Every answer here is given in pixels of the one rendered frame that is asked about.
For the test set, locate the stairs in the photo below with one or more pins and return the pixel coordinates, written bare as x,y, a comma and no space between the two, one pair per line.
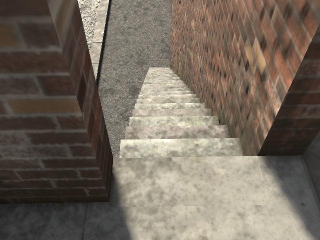
168,120

